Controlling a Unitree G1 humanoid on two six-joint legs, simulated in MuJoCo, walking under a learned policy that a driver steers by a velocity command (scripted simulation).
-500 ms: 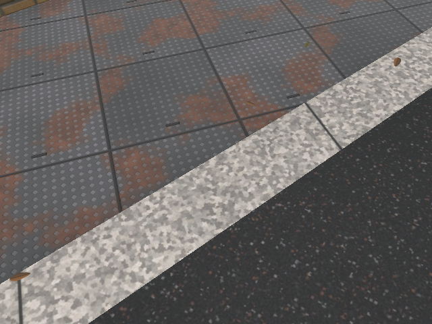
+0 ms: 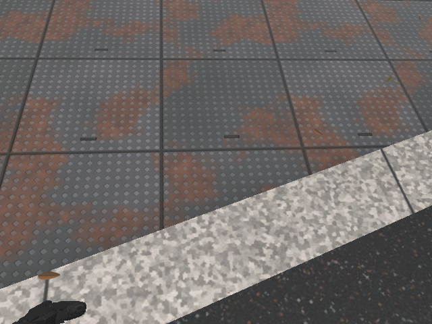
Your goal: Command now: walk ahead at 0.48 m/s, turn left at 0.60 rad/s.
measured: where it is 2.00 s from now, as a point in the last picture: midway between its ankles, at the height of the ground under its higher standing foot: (161, 170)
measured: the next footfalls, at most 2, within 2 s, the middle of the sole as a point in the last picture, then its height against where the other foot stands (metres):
right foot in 0.18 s outside the picture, level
left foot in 0.70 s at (138, 299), level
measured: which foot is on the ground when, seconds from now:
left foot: down 0.00-0.20, up 0.22-0.68, down 0.70-1.00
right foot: up 0.00-0.16, down 0.18-0.70, up 0.72-1.00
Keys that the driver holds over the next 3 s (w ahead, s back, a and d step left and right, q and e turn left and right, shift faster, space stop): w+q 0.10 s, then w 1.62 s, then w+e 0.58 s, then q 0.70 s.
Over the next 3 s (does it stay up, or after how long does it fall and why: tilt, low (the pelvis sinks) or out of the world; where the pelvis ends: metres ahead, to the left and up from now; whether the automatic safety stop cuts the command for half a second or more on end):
stays up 1.50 0.13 -0.15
